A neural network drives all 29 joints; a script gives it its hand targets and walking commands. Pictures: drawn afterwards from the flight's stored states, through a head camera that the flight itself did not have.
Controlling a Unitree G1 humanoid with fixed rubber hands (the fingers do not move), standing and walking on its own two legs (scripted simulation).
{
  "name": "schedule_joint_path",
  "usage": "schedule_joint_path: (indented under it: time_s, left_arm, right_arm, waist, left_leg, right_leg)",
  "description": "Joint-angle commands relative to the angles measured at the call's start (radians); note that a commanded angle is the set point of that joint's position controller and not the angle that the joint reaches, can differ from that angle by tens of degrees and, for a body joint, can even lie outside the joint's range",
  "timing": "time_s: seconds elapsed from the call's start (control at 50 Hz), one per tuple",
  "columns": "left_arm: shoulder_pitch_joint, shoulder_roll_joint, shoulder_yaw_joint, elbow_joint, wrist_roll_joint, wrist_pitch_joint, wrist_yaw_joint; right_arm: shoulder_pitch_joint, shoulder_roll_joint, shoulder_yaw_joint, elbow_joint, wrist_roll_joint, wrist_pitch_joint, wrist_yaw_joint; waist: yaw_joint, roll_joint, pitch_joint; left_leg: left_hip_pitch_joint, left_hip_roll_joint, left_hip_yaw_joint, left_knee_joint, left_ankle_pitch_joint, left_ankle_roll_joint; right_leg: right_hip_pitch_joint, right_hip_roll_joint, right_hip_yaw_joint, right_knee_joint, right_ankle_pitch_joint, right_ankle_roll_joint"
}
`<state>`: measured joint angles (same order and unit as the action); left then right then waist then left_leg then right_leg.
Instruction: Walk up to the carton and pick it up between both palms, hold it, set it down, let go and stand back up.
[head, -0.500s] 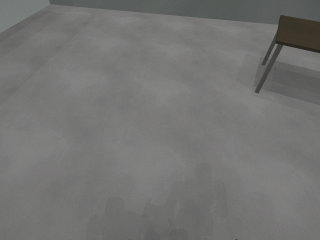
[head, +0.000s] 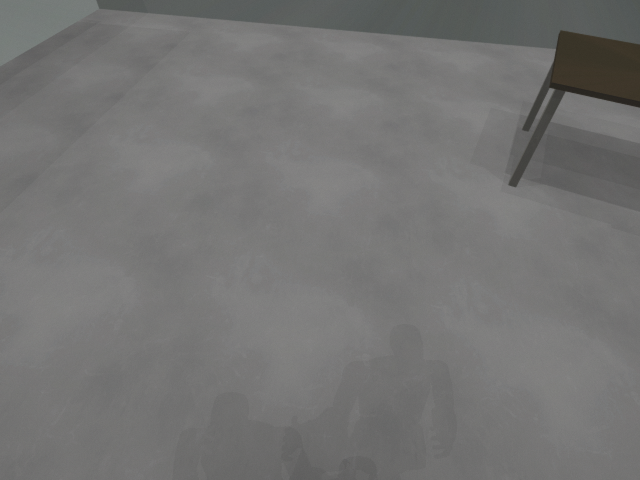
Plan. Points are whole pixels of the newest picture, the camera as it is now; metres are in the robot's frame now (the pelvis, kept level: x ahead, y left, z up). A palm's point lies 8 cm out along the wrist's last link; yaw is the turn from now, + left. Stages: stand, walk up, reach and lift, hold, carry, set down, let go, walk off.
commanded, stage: stand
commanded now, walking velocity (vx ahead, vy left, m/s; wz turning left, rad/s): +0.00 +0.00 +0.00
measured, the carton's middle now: out of the picture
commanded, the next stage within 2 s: walk up in 1.52 s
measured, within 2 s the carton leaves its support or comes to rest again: neither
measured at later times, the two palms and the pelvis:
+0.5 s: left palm out of the picture -0.02 +0.21 -0.14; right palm out of the picture -0.01 -0.21 -0.14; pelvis +0.00 +0.00 +0.01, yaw +0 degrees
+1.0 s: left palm out of the picture -0.04 +0.21 -0.14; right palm out of the picture -0.04 -0.20 -0.14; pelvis -0.01 +0.01 +0.01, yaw +0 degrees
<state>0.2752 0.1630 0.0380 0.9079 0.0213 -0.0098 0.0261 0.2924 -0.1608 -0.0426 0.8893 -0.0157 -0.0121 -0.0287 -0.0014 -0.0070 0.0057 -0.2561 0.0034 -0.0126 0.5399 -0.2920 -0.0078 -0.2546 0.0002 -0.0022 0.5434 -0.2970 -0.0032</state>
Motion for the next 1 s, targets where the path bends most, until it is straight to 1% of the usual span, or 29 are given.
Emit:
schedule_joint_path:
  time_s: [0.0,0.02,0.08,0.1,0.12,0.14,0.16,0.22,0.26,0.3,0.32,0.34,0.36,0.38,0.42,0.46,0.5,0.52,0.54,0.56,0.58,0.6,0.62,0.68,0.7,0.76,0.8,0.86,0.98]
  left_arm:
    - [0.039,0.077,0.017,-0.002,-0.002,-0.009,0.007]
    - [0.043,0.079,0.017,0.011,-0.002,-0.008,0.009]
    - [0.032,0.074,0.018,0.033,-0.005,-0.005,0.009]
    - [0.058,0.072,0.018,0.054,-0.007,-0.007,0.007]
    - [0.05,0.076,0.018,0.06,-0.003,-0.01,0.007]
    - [0.041,0.065,0.013,0.072,-0.003,-0.012,0.009]
    - [0.034,0.069,0.012,0.082,-0.003,-0.012,0.008]
    - [0.056,0.057,0.009,0.117,-0.005,-0.011,0.01]
    - [0.065,0.072,0.011,0.136,-0.002,-0.005,0.012]
    - [0.08,0.038,-0.001,0.16,-0.006,-0.004,0.013]
    - [0.076,0.044,-0.002,0.165,-0.008,-0.004,0.013]
    - [0.063,0.049,-0.002,0.168,-0.007,-0.002,0.014]
    - [0.074,0.034,-0.006,0.179,-0.01,-0.004,0.013]
    - [0.086,0.047,-0.004,0.189,-0.003,-0.003,0.013]
    - [0.076,0.042,-0.005,0.195,-0.006,-0.004,0.015]
    - [0.077,0.026,-0.01,0.207,-0.003,-0.002,0.017]
    - [0.077,0.021,-0.012,0.213,-0.007,0.001,0.017]
    - [0.08,0.018,-0.014,0.218,-0.005,0.0,0.016]
    - [0.081,0.018,-0.015,0.226,-0.004,-0.001,0.017]
    - [0.093,0.014,-0.017,0.23,-0.005,0.0,0.019]
    - [0.087,0.022,-0.016,0.238,-0.005,-0.001,0.018]
    - [0.091,0.022,-0.015,0.234,-0.004,-0.004,0.015]
    - [0.075,0.032,-0.014,0.233,-0.005,-0.003,0.017]
    - [0.085,-0.003,-0.022,0.238,-0.006,-0.003,0.017]
    - [0.094,0.02,-0.017,0.237,-0.004,-0.002,0.019]
    - [0.097,0.011,-0.02,0.245,-0.004,0.002,0.021]
    - [0.106,0.007,-0.02,0.247,-0.007,0.002,0.019]
    - [0.107,0.011,-0.022,0.253,-0.005,0.003,0.018]
    - [0.109,0.029,-0.02,0.257,-0.006,0.002,0.021]
  right_arm:
    - [0.043,-0.074,-0.019,-0.002,0.004,-0.01,-0.003]
    - [0.045,-0.077,-0.02,0.008,-0.004,-0.01,-0.004]
    - [0.056,-0.064,-0.018,0.048,0.001,-0.007,-0.008]
    - [0.052,-0.071,-0.019,0.06,0.001,-0.011,-0.006]
    - [0.051,-0.073,-0.018,0.074,0.002,-0.01,-0.007]
    - [0.055,-0.07,-0.02,0.086,0.002,-0.009,-0.01]
    - [0.065,-0.066,-0.018,0.101,0.004,-0.005,-0.01]
    - [0.06,-0.059,-0.014,0.132,0.003,-0.004,-0.01]
    - [0.068,-0.054,-0.01,0.154,0.003,-0.007,-0.008]
    - [0.076,-0.057,-0.012,0.175,0.004,-0.007,-0.01]
    - [0.077,-0.045,-0.007,0.187,0.001,-0.004,-0.012]
    - [0.069,-0.034,-0.003,0.188,0.005,-0.004,-0.01]
    - [0.057,-0.045,0.0,0.196,0.004,-0.003,-0.012]
    - [0.062,-0.038,-0.001,0.201,0.004,-0.004,-0.012]
    - [0.062,-0.047,0.0,0.211,0.005,-0.004,-0.012]
    - [0.078,-0.028,0.007,0.227,0.003,-0.003,-0.016]
    - [0.083,-0.015,0.014,0.234,0.004,0.0,-0.015]
    - [0.091,-0.038,0.009,0.241,0.001,0.001,-0.019]
    - [0.085,-0.019,0.012,0.244,0.003,0.003,-0.018]
    - [0.099,-0.029,0.011,0.249,0.005,0.003,-0.019]
    - [0.084,-0.018,0.013,0.248,0.006,0.003,-0.016]
    - [0.096,-0.037,0.01,0.255,0.003,0.004,-0.017]
    - [0.088,-0.019,0.012,0.252,0.006,0.004,-0.016]
    - [0.093,-0.022,0.013,0.26,0.007,0.005,-0.017]
    - [0.087,-0.003,0.016,0.266,0.001,0.005,-0.017]
    - [0.088,-0.014,0.016,0.262,0.001,0.006,-0.016]
    - [0.083,-0.011,0.019,0.261,0.0,0.003,-0.017]
    - [0.1,-0.009,0.021,0.268,0.002,0.001,-0.019]
    - [0.118,-0.005,0.024,0.271,0.0,-0.002,-0.019]
  waist:
    - [0.002,0.002,0.017]
    - [0.001,0.017,0.012]
    - [0.004,0.008,0.012]
    - [0.012,-0.012,-0.005]
    - [0.007,0.024,0.01]
    - [0.0,-0.006,0.02]
    - [-0.008,-0.006,0.033]
    - [-0.001,0.002,0.022]
    - [0.002,0.019,0.054]
    - [0.001,0.016,0.044]
    - [0.0,-0.01,0.048]
    - [-0.004,-0.003,0.056]
    - [0.008,0.021,0.067]
    - [0.007,-0.004,0.041]
    - [0.005,-0.014,0.051]
    - [-0.003,0.032,0.054]
    - [-0.003,0.002,0.075]
    - [-0.002,0.021,0.081]
    - [-0.005,-0.008,0.083]
    - [-0.002,0.024,0.092]
    - [-0.009,0.011,0.084]
    - [-0.001,0.013,0.043]
    - [-0.006,-0.022,0.064]
    - [-0.011,0.009,0.069]
    - [0.002,0.025,0.068]
    - [0.001,-0.022,0.086]
    - [0.007,0.01,0.079]
    - [0.003,0.021,0.089]
    - [-0.003,0.007,0.069]
  left_leg:
    - [0.009,0.058,-0.064,-0.095,0.157,0.049]
    - [-0.003,0.055,-0.066,-0.107,0.152,0.05]
    - [0.009,0.057,-0.065,-0.119,0.148,0.048]
    - [0.027,0.062,-0.073,-0.118,0.158,0.05]
    - [0.034,0.058,-0.066,-0.118,0.184,0.05]
    - [0.05,0.061,-0.069,-0.117,0.184,0.051]
    - [0.061,0.062,-0.063,-0.118,0.187,0.044]
    - [0.035,0.061,-0.069,-0.136,0.156,0.05]
    - [0.035,0.061,-0.068,-0.144,0.17,0.039]
    - [0.038,0.063,-0.068,-0.146,0.165,0.041]
    - [0.041,0.063,-0.072,-0.147,0.167,0.042]
    - [0.034,0.066,-0.073,-0.157,0.152,0.043]
    - [0.021,0.066,-0.071,-0.157,0.145,0.045]
    - [0.046,0.064,-0.07,-0.159,0.145,0.044]
    - [0.039,0.063,-0.074,-0.162,0.151,0.044]
    - [0.052,0.067,-0.069,-0.162,0.163,0.041]
    - [0.039,0.068,-0.075,-0.163,0.158,0.041]
    - [0.051,0.067,-0.074,-0.162,0.15,0.042]
    - [0.044,0.068,-0.076,-0.169,0.136,0.037]
    - [0.047,0.064,-0.072,-0.166,0.133,0.037]
    - [0.048,0.063,-0.073,-0.166,0.138,0.037]
    - [0.066,0.061,-0.069,-0.167,0.14,0.042]
    - [0.054,0.066,-0.073,-0.164,0.143,0.039]
    - [0.058,0.06,-0.064,-0.16,0.142,0.032]
    - [0.048,0.059,-0.064,-0.17,0.122,0.034]
    - [0.011,0.065,-0.077,-0.177,0.111,0.035]
    - [0.015,0.061,-0.074,-0.18,0.094,0.034]
    - [0.016,0.06,-0.068,-0.175,0.105,0.035]
    - [0.027,0.07,-0.079,-0.181,0.102,0.039]
  right_leg:
    - [-0.001,-0.064,0.081,-0.112,0.157,-0.04]
    - [0.017,-0.064,0.078,-0.113,0.152,-0.034]
    - [0.029,-0.065,0.077,-0.122,0.138,-0.035]
    - [0.038,-0.062,0.07,-0.115,0.153,-0.036]
    - [0.026,-0.067,0.08,-0.124,0.172,-0.038]
    - [0.011,-0.067,0.08,-0.141,0.166,-0.039]
    - [0.0,-0.069,0.082,-0.148,0.162,-0.039]
    - [0.051,-0.067,0.077,-0.145,0.165,-0.036]
    - [0.035,-0.068,0.075,-0.148,0.168,-0.032]
    - [0.049,-0.066,0.071,-0.155,0.171,-0.029]
    - [0.05,-0.066,0.065,-0.155,0.164,-0.025]
    - [0.044,-0.066,0.066,-0.158,0.157,-0.025]
    - [0.054,-0.065,0.067,-0.159,0.154,-0.022]
    - [0.054,-0.071,0.069,-0.157,0.151,-0.028]
    - [0.056,-0.066,0.062,-0.162,0.153,-0.026]
    - [0.05,-0.069,0.067,-0.161,0.163,-0.025]
    - [0.044,-0.068,0.062,-0.164,0.152,-0.024]
    - [0.022,-0.069,0.069,-0.171,0.144,-0.021]
    - [0.029,-0.065,0.065,-0.171,0.132,-0.024]
    - [0.016,-0.07,0.073,-0.174,0.139,-0.021]
    - [0.026,-0.067,0.069,-0.177,0.133,-0.02]
    - [0.045,-0.065,0.067,-0.172,0.13,-0.02]
    - [0.035,-0.065,0.063,-0.178,0.128,-0.018]
    - [0.032,-0.069,0.073,-0.186,0.121,-0.022]
    - [0.032,-0.069,0.073,-0.181,0.118,-0.02]
    - [0.05,-0.064,0.063,-0.175,0.117,-0.017]
    - [0.037,-0.064,0.067,-0.173,0.108,-0.016]
    - [0.034,-0.067,0.073,-0.177,0.115,-0.018]
    - [0.039,-0.066,0.07,-0.172,0.124,-0.017]
